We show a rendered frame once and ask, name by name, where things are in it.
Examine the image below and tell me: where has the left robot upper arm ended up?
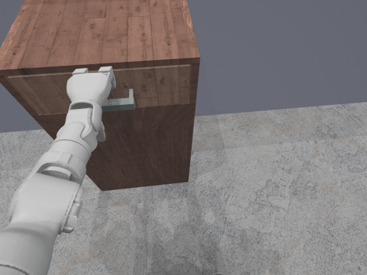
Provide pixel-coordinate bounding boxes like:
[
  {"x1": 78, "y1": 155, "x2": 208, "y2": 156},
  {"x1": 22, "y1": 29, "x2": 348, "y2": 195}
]
[{"x1": 0, "y1": 173, "x2": 85, "y2": 275}]

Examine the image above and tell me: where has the left robot forearm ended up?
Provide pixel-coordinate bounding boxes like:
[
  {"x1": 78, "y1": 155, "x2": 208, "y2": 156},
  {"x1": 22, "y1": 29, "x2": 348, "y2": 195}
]
[{"x1": 9, "y1": 99, "x2": 102, "y2": 223}]

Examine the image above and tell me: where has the robot left hand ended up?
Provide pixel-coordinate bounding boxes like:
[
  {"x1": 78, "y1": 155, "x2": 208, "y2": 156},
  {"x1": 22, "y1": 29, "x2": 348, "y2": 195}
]
[{"x1": 67, "y1": 66, "x2": 116, "y2": 142}]

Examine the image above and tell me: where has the drawer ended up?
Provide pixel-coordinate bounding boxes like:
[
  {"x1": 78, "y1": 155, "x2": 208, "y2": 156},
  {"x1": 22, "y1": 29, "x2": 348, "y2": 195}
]
[{"x1": 8, "y1": 64, "x2": 190, "y2": 114}]

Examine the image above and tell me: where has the cabinet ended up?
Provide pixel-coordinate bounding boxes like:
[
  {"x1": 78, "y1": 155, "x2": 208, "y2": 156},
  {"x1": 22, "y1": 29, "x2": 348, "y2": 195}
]
[{"x1": 0, "y1": 0, "x2": 200, "y2": 191}]

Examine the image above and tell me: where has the handle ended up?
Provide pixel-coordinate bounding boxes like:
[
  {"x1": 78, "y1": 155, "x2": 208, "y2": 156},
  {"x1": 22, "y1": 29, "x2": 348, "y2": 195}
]
[{"x1": 101, "y1": 89, "x2": 135, "y2": 112}]

